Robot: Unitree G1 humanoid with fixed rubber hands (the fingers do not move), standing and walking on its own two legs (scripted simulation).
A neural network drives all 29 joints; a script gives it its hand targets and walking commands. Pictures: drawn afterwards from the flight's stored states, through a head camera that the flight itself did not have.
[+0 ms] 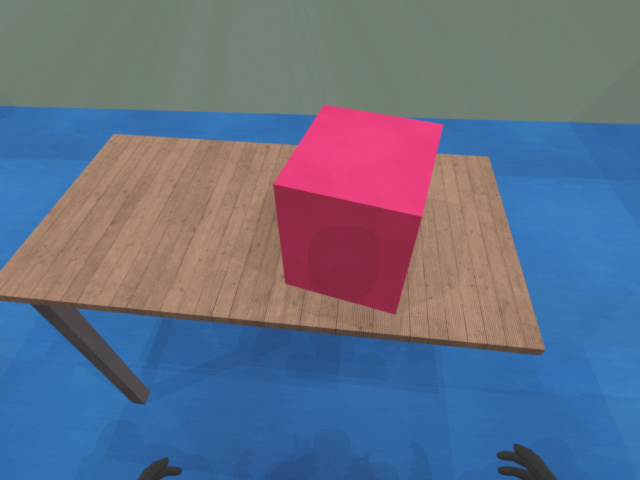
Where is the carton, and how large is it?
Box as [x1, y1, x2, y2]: [273, 105, 442, 314]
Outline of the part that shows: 323,105 273,184 285,283 395,314 424,206 442,124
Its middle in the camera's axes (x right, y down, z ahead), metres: +0.07 -0.06 +0.68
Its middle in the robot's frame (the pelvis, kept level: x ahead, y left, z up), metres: +0.56 -0.03 +0.00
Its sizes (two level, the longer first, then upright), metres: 0.228 0.207 0.239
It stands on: a table, 0.65 m high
